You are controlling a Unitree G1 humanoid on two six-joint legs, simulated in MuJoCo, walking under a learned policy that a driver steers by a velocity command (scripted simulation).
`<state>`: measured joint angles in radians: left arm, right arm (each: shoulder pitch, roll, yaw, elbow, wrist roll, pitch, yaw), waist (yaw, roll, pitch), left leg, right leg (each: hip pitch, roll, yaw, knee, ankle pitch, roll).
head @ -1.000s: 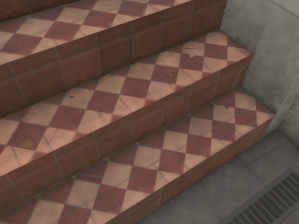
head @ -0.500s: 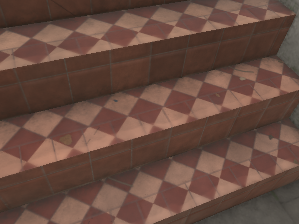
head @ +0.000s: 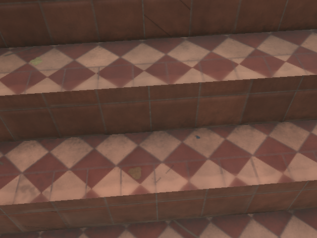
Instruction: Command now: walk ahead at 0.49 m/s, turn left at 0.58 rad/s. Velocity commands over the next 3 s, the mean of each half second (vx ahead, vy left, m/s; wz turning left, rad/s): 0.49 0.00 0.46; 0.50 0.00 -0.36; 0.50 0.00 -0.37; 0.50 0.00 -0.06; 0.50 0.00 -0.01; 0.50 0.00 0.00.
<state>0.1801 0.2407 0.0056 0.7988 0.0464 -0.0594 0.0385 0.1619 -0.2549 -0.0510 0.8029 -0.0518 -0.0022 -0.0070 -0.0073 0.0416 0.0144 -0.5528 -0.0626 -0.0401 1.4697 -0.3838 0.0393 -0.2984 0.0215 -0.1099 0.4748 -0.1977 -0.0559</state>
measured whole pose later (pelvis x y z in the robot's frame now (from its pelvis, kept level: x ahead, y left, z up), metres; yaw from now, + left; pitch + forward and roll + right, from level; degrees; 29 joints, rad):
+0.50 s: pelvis +0.09 +0.07 +0.01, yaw +12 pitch +3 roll -1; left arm 0.11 0.13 0.00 0.62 0.03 0.00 0.04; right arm 0.34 -0.21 -0.02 0.82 -0.05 -0.04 0.00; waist 0.01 -0.04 -0.04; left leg -0.24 -0.02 0.04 0.47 -0.29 0.06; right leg -1.02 0.06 -0.03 2.26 -0.43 -0.06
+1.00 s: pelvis +0.27 +0.07 +0.16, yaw -5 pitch +4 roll -3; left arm 0.28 0.24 0.01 0.82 0.09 0.00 -0.02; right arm 0.07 -0.17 0.05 0.50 -0.05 0.01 0.01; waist -0.02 0.04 -0.08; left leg -1.00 -0.07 -0.13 2.04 -0.30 0.07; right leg -0.48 0.12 -0.04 0.93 -0.48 -0.09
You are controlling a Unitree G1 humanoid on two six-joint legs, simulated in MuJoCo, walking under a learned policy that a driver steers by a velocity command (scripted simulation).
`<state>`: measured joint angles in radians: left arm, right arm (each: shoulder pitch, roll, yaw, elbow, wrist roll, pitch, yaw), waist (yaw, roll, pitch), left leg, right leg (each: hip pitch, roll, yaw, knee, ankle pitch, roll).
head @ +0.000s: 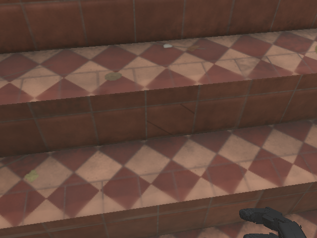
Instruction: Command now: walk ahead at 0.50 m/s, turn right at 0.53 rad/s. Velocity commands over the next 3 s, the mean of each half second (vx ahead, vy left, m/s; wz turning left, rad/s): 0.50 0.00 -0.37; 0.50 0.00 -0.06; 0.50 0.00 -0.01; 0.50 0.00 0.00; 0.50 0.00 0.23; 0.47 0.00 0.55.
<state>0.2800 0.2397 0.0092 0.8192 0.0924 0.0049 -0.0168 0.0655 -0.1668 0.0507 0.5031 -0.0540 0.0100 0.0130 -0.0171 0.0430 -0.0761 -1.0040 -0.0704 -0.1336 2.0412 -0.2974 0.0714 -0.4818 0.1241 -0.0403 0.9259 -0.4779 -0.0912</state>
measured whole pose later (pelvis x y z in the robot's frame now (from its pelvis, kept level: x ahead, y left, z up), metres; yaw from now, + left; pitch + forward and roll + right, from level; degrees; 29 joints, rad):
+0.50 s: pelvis +0.20 +0.12 +0.21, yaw -11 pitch +6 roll +2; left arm 0.14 0.30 0.03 0.95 0.02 -0.06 -0.08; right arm 0.49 -0.21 0.01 1.08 -0.06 0.02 0.08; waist -0.10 -0.06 -0.13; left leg -0.61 -0.12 0.03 0.96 -0.46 0.08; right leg -1.13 0.14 0.30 1.95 0.18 -0.25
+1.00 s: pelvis +0.46 +0.09 +0.38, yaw -10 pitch +2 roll -7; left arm 0.08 0.15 0.01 0.93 0.01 -0.02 0.03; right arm 0.45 -0.12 -0.03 1.03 0.00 -0.15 -0.02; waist 0.00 0.00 -0.08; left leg -0.52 -0.07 -0.12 1.76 -0.07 0.10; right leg -0.70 0.09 -0.30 1.16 -0.52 -0.18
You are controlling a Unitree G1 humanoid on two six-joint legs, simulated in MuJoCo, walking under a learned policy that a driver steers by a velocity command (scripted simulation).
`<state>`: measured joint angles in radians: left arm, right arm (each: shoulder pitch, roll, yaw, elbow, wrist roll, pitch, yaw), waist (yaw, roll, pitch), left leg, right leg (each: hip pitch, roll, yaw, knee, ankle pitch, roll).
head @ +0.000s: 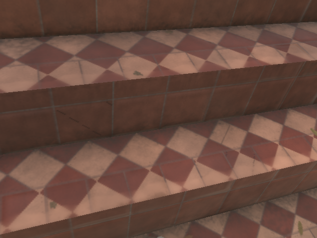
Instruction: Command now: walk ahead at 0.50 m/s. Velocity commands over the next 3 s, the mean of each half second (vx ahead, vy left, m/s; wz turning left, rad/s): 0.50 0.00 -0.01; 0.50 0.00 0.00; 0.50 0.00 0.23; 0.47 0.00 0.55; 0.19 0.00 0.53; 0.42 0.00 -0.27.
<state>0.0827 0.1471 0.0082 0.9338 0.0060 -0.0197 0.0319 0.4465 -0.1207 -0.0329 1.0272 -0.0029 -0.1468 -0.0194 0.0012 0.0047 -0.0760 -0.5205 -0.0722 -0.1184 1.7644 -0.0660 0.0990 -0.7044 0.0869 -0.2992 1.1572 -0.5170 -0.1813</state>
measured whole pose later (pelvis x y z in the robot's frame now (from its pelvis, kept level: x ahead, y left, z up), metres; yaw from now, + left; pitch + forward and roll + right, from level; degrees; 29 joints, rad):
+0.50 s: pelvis +0.12 +0.09 +0.18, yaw +5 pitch +3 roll +3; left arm 0.46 0.09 0.03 0.93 0.00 -0.17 -0.02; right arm -0.08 -0.03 0.07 0.71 0.00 0.00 -0.03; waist 0.13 -0.01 0.05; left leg -0.94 -0.03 0.16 1.34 -0.59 0.13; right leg -0.39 -0.11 0.04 0.83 0.16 -0.15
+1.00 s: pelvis +0.13 +0.02 +0.26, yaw +1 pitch +2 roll +1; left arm 0.36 0.15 0.03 0.76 0.04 -0.02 0.00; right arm 0.19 -0.21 -0.10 0.92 -0.08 -0.04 -0.09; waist 0.09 0.03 -0.06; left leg -0.74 0.07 0.01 1.20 -0.76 0.11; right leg -0.51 -0.04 -0.17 0.92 -0.61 -0.06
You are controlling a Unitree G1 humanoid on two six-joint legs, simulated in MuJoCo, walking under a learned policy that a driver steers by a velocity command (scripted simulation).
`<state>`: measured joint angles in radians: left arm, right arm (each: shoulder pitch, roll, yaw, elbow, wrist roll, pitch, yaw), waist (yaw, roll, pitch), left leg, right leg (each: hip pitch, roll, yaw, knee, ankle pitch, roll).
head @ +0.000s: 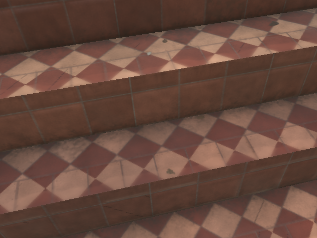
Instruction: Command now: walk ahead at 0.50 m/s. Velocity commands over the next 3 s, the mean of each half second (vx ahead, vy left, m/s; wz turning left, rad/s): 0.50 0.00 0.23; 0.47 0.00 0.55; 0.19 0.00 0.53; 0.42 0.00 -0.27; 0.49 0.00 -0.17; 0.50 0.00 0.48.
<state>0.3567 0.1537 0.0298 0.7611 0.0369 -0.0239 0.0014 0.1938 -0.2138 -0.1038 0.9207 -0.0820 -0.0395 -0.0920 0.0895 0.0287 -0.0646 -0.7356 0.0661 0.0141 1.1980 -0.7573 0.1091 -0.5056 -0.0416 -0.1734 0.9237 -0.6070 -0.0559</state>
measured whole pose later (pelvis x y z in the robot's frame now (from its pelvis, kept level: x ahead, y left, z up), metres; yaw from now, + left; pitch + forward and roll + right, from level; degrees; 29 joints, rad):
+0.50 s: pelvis -0.08 -0.10 -0.22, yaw +6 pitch +6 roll +7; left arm 0.22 0.12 -0.07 0.90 0.09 0.10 -0.05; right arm 0.44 -0.24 0.02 1.14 -0.10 -0.07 0.11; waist -0.06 -0.02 -0.15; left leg -0.39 -0.22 0.11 0.88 -0.67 0.22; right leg -1.40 0.02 0.23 2.30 -0.07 0.01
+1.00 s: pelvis +0.03 -0.20 -0.15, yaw +23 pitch +8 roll +2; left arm 0.49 0.04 -0.06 1.12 0.13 -0.08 -0.09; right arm 0.09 -0.15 0.02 0.92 0.06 0.02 0.08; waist 0.02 0.03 -0.21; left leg -1.41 -0.03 -0.07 2.14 0.11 0.25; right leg -0.21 -0.02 -0.25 0.40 -0.33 -0.07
